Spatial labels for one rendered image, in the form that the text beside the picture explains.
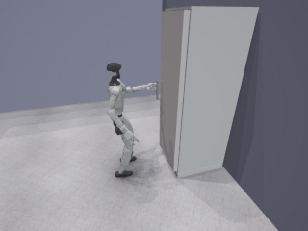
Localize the robot right hand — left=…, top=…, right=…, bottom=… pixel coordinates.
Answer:
left=123, top=130, right=140, bottom=146

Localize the robot torso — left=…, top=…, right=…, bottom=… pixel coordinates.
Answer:
left=108, top=83, right=124, bottom=127

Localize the robot left forearm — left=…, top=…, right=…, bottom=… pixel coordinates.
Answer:
left=130, top=85, right=147, bottom=92

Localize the fridge door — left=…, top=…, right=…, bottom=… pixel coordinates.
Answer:
left=159, top=10, right=190, bottom=172

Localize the robot right forearm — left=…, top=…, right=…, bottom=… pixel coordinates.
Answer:
left=108, top=110, right=128, bottom=133

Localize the right robot shin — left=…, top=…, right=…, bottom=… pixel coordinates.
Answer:
left=119, top=150, right=134, bottom=174

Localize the handle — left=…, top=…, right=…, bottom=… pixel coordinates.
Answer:
left=156, top=80, right=162, bottom=100

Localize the robot left hand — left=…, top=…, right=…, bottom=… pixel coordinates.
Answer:
left=146, top=83, right=159, bottom=90

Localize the left robot upper arm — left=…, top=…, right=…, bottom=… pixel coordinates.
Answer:
left=117, top=78, right=133, bottom=94

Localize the right robot upper arm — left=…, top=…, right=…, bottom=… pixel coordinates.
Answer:
left=107, top=86, right=120, bottom=114

